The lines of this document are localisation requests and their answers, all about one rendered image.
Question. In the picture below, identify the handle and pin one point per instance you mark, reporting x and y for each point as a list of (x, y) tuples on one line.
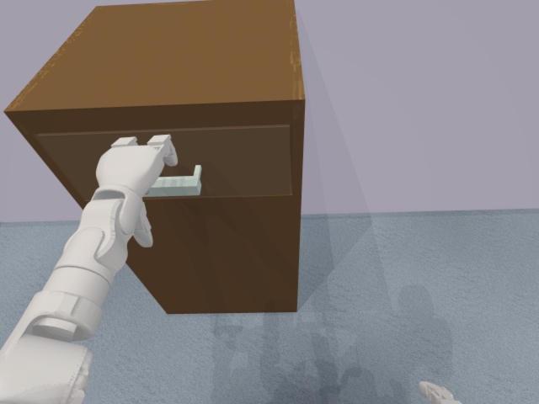
[(177, 186)]

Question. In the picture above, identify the left robot hand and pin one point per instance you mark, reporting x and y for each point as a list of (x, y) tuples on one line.
[(137, 168)]

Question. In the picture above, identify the left robot forearm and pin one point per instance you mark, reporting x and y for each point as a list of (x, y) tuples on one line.
[(69, 306)]

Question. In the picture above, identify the cabinet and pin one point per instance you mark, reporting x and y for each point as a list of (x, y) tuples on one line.
[(196, 64)]

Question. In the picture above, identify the robot left upper arm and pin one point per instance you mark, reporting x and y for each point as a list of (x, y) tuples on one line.
[(45, 371)]

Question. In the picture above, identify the right robot hand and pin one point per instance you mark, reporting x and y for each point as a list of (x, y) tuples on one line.
[(435, 394)]

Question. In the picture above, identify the drawer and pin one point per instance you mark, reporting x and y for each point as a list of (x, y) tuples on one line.
[(235, 160)]

